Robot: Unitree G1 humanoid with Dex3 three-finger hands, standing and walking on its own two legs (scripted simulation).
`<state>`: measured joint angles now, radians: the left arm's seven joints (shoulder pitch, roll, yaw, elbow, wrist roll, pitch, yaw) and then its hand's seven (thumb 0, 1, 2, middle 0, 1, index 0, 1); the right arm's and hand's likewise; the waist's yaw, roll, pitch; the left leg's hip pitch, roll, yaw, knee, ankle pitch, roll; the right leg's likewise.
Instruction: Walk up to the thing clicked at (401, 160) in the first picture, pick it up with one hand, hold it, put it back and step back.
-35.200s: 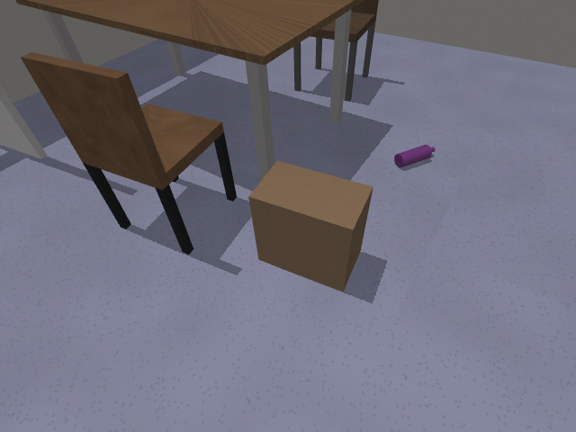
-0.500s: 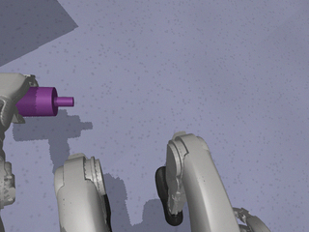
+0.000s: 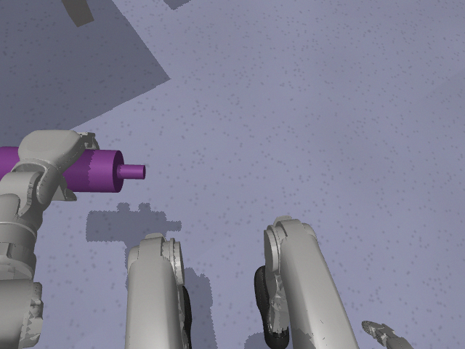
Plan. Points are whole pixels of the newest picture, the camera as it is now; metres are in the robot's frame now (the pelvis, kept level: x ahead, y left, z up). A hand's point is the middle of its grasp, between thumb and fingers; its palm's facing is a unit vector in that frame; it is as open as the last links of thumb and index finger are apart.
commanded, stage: lift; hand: left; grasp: from above
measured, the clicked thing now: (77, 170) +0.45 +0.28 -0.13
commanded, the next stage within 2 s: hold in 1.24 s
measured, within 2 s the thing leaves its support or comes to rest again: neither
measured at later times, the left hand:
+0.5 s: hand (0, 170) +0.37 +0.26 +0.09, palm faces -0.44 -0.05 -0.90, open 10.7 cm
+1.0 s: hand out of the picture +0.36 +0.24 +0.22, palm faces -0.45 -0.04 -0.89, open 10.7 cm
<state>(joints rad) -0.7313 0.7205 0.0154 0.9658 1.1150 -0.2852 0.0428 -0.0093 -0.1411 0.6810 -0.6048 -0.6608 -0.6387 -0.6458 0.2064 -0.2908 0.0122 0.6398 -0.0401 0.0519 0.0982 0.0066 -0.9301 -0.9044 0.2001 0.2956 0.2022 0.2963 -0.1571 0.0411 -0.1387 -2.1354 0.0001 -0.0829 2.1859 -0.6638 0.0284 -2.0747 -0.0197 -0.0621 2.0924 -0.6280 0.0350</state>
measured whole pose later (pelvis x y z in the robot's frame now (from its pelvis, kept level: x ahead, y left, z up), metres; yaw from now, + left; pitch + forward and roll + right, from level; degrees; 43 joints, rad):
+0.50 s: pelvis +0.01 +0.00 +0.16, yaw +3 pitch +25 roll -4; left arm -0.41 0.57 -0.07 0.67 1.02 -0.15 0.02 -0.01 -0.12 0.66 -0.59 -0.67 -0.62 -0.66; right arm 0.18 -0.24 -0.02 0.66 0.03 0.05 -0.01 0.01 -0.92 -0.90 0.20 0.30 0.20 0.30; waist -0.09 0.05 -0.17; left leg -1.52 0.02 -0.04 1.67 -0.59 0.01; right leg -1.49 -0.01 -0.04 1.60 -0.55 0.02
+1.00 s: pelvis +0.05 +0.00 +0.29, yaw +4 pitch +14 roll -2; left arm -0.33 0.46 -0.15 0.78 1.04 -0.13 0.09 -0.01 -0.13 0.68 -0.57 -0.71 -0.61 -0.70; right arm 0.25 -0.25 -0.04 0.72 0.05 -0.01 -0.05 0.01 -0.92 -0.90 0.20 0.30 0.20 0.30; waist -0.07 0.04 -0.12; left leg -0.90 0.03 0.00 1.11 -0.46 0.01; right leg -0.89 0.00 -0.01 1.06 -0.42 0.02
